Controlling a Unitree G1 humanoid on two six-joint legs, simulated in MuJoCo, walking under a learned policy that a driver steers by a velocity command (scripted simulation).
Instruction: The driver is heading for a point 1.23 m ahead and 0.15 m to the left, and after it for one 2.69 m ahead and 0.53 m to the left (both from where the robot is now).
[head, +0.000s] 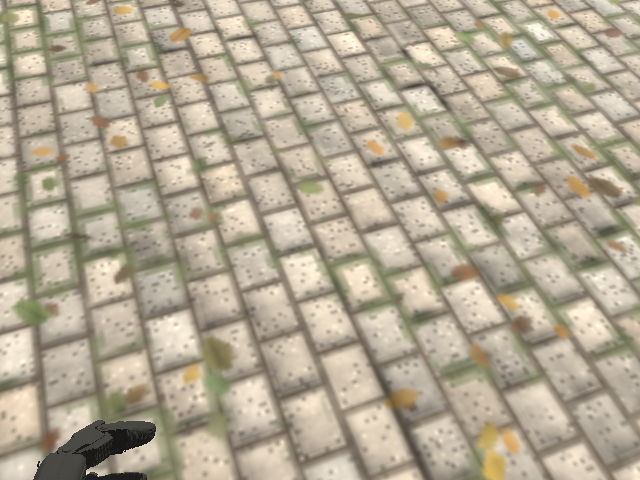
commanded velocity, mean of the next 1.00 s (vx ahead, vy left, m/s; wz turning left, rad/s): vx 0.50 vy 0.00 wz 0.25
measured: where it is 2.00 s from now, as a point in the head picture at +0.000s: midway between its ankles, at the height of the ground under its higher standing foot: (235, 231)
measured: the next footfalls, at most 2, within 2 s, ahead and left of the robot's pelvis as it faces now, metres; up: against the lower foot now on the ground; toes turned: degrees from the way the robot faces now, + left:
right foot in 0.08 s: +0.22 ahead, -0.14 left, +0.00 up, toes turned +8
left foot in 0.58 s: +0.44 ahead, +0.19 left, +0.00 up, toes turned +23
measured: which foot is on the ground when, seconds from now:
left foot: down 0.00-0.08, up 0.10-0.56, down 0.58-1.00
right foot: up 0.00-0.06, down 0.08-0.60, up 0.62-1.00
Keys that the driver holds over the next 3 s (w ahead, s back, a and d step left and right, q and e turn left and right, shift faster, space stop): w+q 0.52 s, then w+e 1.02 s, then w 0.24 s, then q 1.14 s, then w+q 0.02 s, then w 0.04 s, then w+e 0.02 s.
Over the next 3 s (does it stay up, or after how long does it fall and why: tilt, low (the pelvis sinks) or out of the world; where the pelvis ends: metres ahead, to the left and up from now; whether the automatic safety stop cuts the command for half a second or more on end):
stays up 1.18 0.12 0.00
